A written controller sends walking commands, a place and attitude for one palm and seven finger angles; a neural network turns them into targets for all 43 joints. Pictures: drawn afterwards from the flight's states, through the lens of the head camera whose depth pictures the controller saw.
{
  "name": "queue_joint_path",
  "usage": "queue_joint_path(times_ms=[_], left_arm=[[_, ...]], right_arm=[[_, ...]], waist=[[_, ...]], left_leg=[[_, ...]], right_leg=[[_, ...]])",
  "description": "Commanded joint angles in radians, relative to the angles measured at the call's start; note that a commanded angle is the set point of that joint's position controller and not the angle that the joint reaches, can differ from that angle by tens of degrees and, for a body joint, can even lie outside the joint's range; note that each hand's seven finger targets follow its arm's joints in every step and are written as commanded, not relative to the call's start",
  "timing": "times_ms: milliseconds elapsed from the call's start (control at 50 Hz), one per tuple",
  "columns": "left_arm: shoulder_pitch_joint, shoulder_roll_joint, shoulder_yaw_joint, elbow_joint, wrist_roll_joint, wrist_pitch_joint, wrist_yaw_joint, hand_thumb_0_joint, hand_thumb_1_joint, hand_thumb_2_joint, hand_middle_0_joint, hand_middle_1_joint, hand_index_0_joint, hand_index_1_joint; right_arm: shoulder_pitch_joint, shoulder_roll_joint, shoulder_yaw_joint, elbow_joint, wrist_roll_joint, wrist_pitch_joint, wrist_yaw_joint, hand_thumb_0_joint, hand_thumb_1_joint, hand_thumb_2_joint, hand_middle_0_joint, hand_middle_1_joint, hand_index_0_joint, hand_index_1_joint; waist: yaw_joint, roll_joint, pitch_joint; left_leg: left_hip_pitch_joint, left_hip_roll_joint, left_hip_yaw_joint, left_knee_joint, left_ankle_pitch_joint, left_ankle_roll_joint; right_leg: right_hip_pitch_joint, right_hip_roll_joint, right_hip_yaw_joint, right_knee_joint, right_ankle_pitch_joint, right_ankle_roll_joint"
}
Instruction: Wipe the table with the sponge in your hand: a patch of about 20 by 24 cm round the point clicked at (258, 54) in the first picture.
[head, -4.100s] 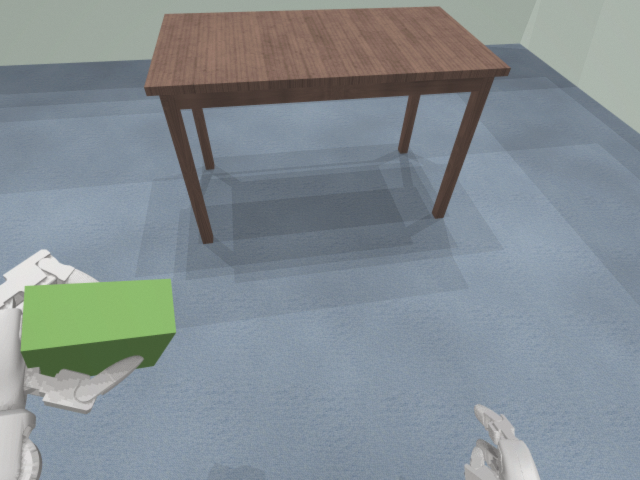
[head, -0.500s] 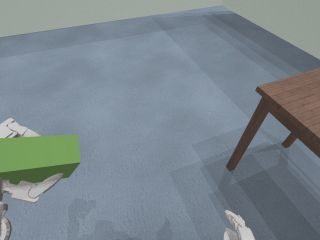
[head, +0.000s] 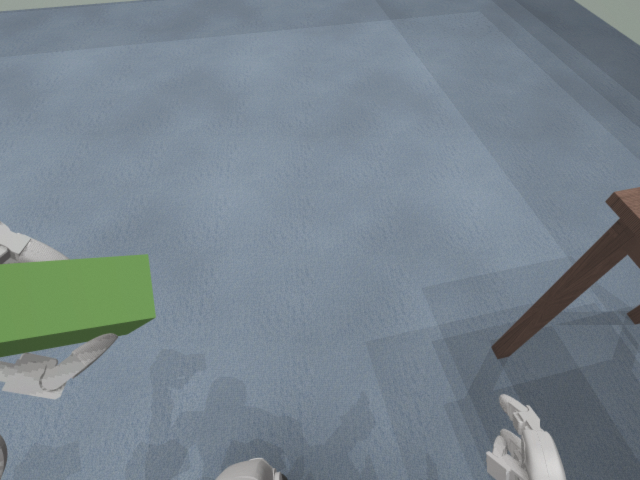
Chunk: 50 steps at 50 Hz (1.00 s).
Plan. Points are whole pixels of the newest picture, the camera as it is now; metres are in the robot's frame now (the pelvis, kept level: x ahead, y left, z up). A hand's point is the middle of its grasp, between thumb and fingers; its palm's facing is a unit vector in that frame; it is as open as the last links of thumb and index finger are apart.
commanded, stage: walk to a spot facing it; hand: left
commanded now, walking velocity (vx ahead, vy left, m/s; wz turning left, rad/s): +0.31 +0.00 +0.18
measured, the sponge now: (89, 305) +0.23 +0.21 +0.17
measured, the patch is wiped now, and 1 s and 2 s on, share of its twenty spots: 0.00 0.00 0.00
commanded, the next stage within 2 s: turn to face it in 0.24 s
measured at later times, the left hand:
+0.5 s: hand (139, 236) +0.31 +0.20 +0.17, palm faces +0.51 -0.77 -0.39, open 9.6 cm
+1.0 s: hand (216, 156) +0.40 +0.14 +0.19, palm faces +0.18 -0.89 -0.41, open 9.6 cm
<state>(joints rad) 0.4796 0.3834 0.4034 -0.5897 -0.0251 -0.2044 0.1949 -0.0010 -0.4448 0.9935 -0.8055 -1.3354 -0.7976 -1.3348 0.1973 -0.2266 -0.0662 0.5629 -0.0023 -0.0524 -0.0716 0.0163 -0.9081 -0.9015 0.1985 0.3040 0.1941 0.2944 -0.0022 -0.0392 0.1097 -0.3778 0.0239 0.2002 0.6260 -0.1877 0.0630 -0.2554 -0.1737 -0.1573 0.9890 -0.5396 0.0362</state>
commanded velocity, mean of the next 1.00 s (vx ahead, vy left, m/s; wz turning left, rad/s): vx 0.08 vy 0.00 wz -0.37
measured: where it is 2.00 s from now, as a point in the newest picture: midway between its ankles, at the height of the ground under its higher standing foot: outside the picture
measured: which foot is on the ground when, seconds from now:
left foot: down 0.00-0.38, up 0.40-0.72, down 0.74-1.00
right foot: up 0.00-0.36, down 0.38-0.76, up 0.78-1.00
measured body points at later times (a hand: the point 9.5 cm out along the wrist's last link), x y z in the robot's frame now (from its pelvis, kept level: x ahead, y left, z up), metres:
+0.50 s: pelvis +0.11 -0.06 +0.01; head +0.13 -0.08 +0.46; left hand +0.28 +0.24 +0.19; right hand +0.31 -0.27 -0.09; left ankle +0.07 +0.07 -0.65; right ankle +0.14 -0.14 -0.72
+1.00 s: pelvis +0.13 -0.05 +0.03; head +0.17 -0.04 +0.47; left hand +0.38 +0.18 +0.22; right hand +0.25 -0.28 -0.06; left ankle +0.15 +0.06 -0.72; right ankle +0.11 -0.18 -0.66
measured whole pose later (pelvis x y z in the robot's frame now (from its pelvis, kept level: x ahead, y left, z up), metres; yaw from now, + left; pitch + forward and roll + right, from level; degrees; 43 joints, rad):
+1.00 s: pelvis +0.13 -0.05 +0.03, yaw -13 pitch +0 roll -3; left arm 0.44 0.37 0.35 -0.57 -0.01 -0.17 0.13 0.00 -0.45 1.00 -0.80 -1.34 -0.79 -1.34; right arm 0.21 -0.14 0.03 0.54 -0.01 -0.04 0.01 0.01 -0.90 -0.90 0.20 0.30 0.20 0.30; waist 0.03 0.01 0.09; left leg -0.22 0.17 0.25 0.52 -0.28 -0.01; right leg -0.46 -0.03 -0.09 0.94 -0.38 0.06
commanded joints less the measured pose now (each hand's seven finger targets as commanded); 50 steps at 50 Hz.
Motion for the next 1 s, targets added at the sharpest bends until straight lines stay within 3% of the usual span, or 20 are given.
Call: queue_joint_path(times_ms=[0, 60, 120, 240, 320, 340, 360, 380, 400, 500, 620, 680, 700, 720, 740, 760, 780, 820, 880, 980], left_arm=[[-0.147, 0.241, 0.132, -0.218, 0.007, -0.083, -0.011, 0.0, 0.1, 1.3, -1.2, -1.6, -1.2, -1.6], [-0.045, 0.227, 0.153, -0.333, -0.007, -0.092, -0.018, 0.0, 0.1, 1.3, -1.2, -1.6, -1.2, -1.6], [0.024, 0.171, 0.128, -0.347, -0.02, -0.102, -0.029, 0.0, 0.1, 1.3, -1.2, -1.6, -1.2, -1.6], [-0.034, 0.092, 0.062, -0.071, -0.016, -0.075, -0.042, 0.0, 0.1, 1.3, -1.2, -1.6, -1.2, -1.6], [-0.161, 0.092, 0.015, 0.011, 0.005, -0.046, -0.041, 0.0, 0.1, 1.3, -1.2, -1.6, -1.2, -1.6], [-0.198, 0.109, 0.009, 0.001, 0.015, -0.04, -0.039, 0.0, 0.1, 1.3, -1.2, -1.6, -1.2, -1.6], [-0.216, 0.165, 0.027, -0.01, 0.023, -0.031, -0.034, 0.0, 0.1, 1.3, -1.2, -1.6, -1.2, -1.6], [-0.233, 0.184, 0.036, -0.019, 0.019, -0.025, -0.032, 0.0, 0.1, 1.3, -1.2, -1.6, -1.2, -1.6], [-0.287, 0.163, 0.024, -0.076, 0.011, -0.037, -0.035, 0.0, 0.1, 1.3, -1.2, -1.6, -1.2, -1.6], [-0.167, 0.21, 0.097, -0.233, 0.002, -0.081, -0.021, 0.0, 0.1, 1.3, -1.2, -1.6, -1.2, -1.6], [0.023, 0.207, 0.167, -0.222, -0.026, -0.086, -0.01, 0.0, 0.1, 1.3, -1.2, -1.6, -1.2, -1.6], [0.055, 0.165, 0.14, -0.169, -0.028, -0.071, -0.015, 0.0, 0.1, 1.3, -1.2, -1.6, -1.2, -1.6], [0.025, 0.17, 0.138, -0.19, -0.027, -0.073, -0.017, 0.0, 0.1, 1.3, -1.2, -1.6, -1.2, -1.6], [-0.002, 0.174, 0.139, -0.204, -0.025, -0.078, -0.019, 0.0, 0.1, 1.3, -1.2, -1.6, -1.2, -1.6], [0.0, 0.176, 0.136, -0.204, -0.023, -0.087, -0.025, 0.0, 0.1, 1.3, -1.2, -1.6, -1.2, -1.6], [0.027, 0.183, 0.133, -0.156, -0.008, -0.094, -0.031, 0.0, 0.1, 1.3, -1.2, -1.6, -1.2, -1.6], [-0.003, 0.196, 0.126, -0.176, 0.0, -0.1, -0.038, 0.0, 0.1, 1.3, -1.2, -1.6, -1.2, -1.6], [-0.094, 0.145, 0.052, -0.223, 0.006, -0.098, -0.045, 0.0, 0.1, 1.3, -1.2, -1.6, -1.2, -1.6], [-0.155, 0.142, 0.024, -0.279, 0.01, -0.06, -0.051, 0.0, 0.1, 1.3, -1.2, -1.6, -1.2, -1.6], [-0.071, 0.18, 0.08, -0.231, 0.004, -0.04, -0.049, 0.0, 0.1, 1.3, -1.2, -1.6, -1.2, -1.6]], right_arm=[[-0.069, -0.109, -0.007, -0.122, 0.012, -0.061, 0.024, 0.0, -0.9, -0.9, 0.2, 0.3, 0.2, 0.3], [-0.072, -0.07, 0.004, -0.099, 0.021, -0.075, 0.029, 0.0, -0.9, -0.9, 0.2, 0.3, 0.2, 0.3], [-0.065, -0.06, 0.015, -0.095, 0.015, -0.106, 0.039, 0.0, -0.9, -0.9, 0.2, 0.3, 0.2, 0.3], [-0.039, -0.078, 0.009, -0.069, 0.012, -0.105, 0.011, 0.0, -0.9, -0.9, 0.2, 0.3, 0.2, 0.3], [-0.059, -0.072, 0.024, -0.064, 0.018, -0.081, -0.007, 0.0, -0.9, -0.9, 0.2, 0.3, 0.2, 0.3], [-0.059, -0.054, 0.03, -0.062, 0.022, -0.074, -0.005, 0.0, -0.9, -0.9, 0.2, 0.3, 0.2, 0.3], [-0.082, -0.033, 0.039, -0.082, 0.02, -0.067, -0.007, 0.0, -0.9, -0.9, 0.2, 0.3, 0.2, 0.3], [-0.125, -0.053, 0.047, -0.095, 0.013, -0.071, -0.008, 0.0, -0.9, -0.9, 0.2, 0.3, 0.2, 0.3], [-0.113, -0.058, 0.04, -0.079, 0.008, -0.082, -0.003, 0.0, -0.9, -0.9, 0.2, 0.3, 0.2, 0.3], [-0.145, -0.055, 0.049, -0.089, 0.0, -0.052, 0.008, 0.0, -0.9, -0.9, 0.2, 0.3, 0.2, 0.3], [-0.118, -0.053, 0.033, -0.144, -0.003, -0.042, 0.025, 0.0, -0.9, -0.9, 0.2, 0.3, 0.2, 0.3], [-0.073, -0.07, 0.018, -0.149, 0.009, -0.021, 0.03, 0.0, -0.9, -0.9, 0.2, 0.3, 0.2, 0.3], [-0.069, -0.077, 0.013, -0.158, 0.011, -0.016, 0.026, 0.0, -0.9, -0.9, 0.2, 0.3, 0.2, 0.3], [-0.065, -0.097, 0.006, -0.164, 0.01, -0.014, 0.021, 0.0, -0.9, -0.9, 0.2, 0.3, 0.2, 0.3], [-0.061, -0.112, -0.005, -0.173, 0.01, -0.013, 0.021, 0.0, -0.9, -0.9, 0.2, 0.3, 0.2, 0.3], [-0.05, -0.098, -0.001, -0.174, 0.006, -0.016, 0.027, 0.0, -0.9, -0.9, 0.2, 0.3, 0.2, 0.3], [-0.075, -0.093, 0.012, -0.173, -0.012, -0.026, 0.034, 0.0, -0.9, -0.9, 0.2, 0.3, 0.2, 0.3], [-0.041, -0.111, 0.005, -0.155, -0.003, -0.025, 0.051, 0.0, -0.9, -0.9, 0.2, 0.3, 0.2, 0.3], [-0.055, -0.116, 0.007, -0.167, 0.004, -0.03, 0.068, 0.0, -0.9, -0.9, 0.2, 0.3, 0.2, 0.3], [-0.055, -0.104, 0.013, -0.178, 0.003, -0.041, 0.073, 0.0, -0.9, -0.9, 0.2, 0.3, 0.2, 0.3]], waist=[[-0.013, 0.184, -0.257], [0.013, 0.249, -0.218], [0.014, 0.29, -0.237], [0.007, 0.199, -0.191], [0.015, 0.136, -0.182], [0.012, 0.001, -0.208], [0.013, -0.27, -0.213], [0.027, -0.251, -0.184], [0.009, -0.192, -0.194], [0.007, -0.053, -0.207], [0.042, -0.041, -0.298], [0.012, -0.021, -0.334], [0.007, 0.005, -0.341], [0.002, 0.093, -0.338], [0.016, 0.263, -0.32], [0.027, 0.303, -0.301], [0.026, 0.333, -0.266], [0.007, 0.245, -0.228], [0.008, 0.278, -0.204], [0.011, 0.345, -0.182]], left_leg=[[0.371, 0.409, -0.655, -0.285, 0.233, 0.23], [0.25, 0.301, -0.412, -0.31, 0.128, 0.166], [0.161, 0.248, -0.286, -0.343, 0.123, 0.115], [0.161, 0.258, -0.221, -0.317, 0.076, 0.086], [0.104, 0.188, -0.187, -0.077, -0.036, 0.034], [0.061, 0.131, -0.121, 0.123, -0.071, 0.003], [-0.169, 0.015, -0.073, 0.378, -0.288, -0.049], [-0.278, -0.017, -0.159, 0.54, -0.424, -0.071], [-0.232, 0.018, -0.22, 0.568, -0.347, -0.084], [-0.097, 0.053, -0.147, 0.396, -0.234, -0.115], [-0.037, 0.023, -0.096, 0.071, -0.178, -0.13], [0.127, 0.041, -0.092, -0.132, -0.021, -0.13], [0.225, 0.07, -0.094, -0.204, 0.07, -0.12], [0.313, 0.182, -0.189, -0.243, 0.225, -0.079], [0.421, 0.367, -0.358, -0.227, 0.563, 0.012], [0.422, 0.466, -0.401, -0.229, 0.728, 0.073], [0.393, 0.482, -0.397, -0.229, 0.78, 0.074], [0.418, 0.42, -0.257, -0.189, 0.8, 0.047], [0.345, 0.349, -0.094, -0.209, 0.672, -0.01], [0.287, 0.367, -0.026, -0.248, 0.493, -0.024]], right_leg=[[-0.419, 0.035, 0.165, 0.426, -0.017, -0.003], [-0.403, 0.021, 0.129, 0.288, 0.103, 0.011], [-0.275, 0.042, 0.07, 0.081, 0.204, 0.017], [-0.133, 0.113, -0.015, -0.239, 0.168, 0.028], [0.081, 0.136, -0.027, -0.532, 0.246, 0.012], [0.143, 0.043, 0.091, -0.608, 0.32, -0.03], [0.259, -0.163, 0.443, -0.655, 0.535, -0.131], [0.254, -0.27, 0.601, -0.673, 0.689, -0.201], [0.203, -0.241, 0.553, -0.689, 0.622, -0.189], [0.102, -0.125, 0.281, -0.611, 0.837, -0.197], [0.184, -0.099, 0.351, -0.551, 0.899, -0.213], [0.13, -0.061, 0.338, -0.471, 0.828, -0.154], [0.069, -0.018, 0.326, -0.422, 0.773, -0.118], [-0.035, 0.053, 0.283, -0.34, 0.577, -0.074], [-0.228, 0.146, 0.218, -0.211, 0.159, -0.017], [-0.299, 0.169, 0.163, -0.019, -0.072, -0.001], [-0.323, 0.147, 0.175, 0.078, -0.068, 0.003], [-0.36, 0.137, 0.148, 0.077, 0.045, 0.006], [-0.286, 0.14, 0.075, 0.007, 0.175, 0.019], [-0.204, 0.146, 0.007, -0.122, 0.174, 0.035]])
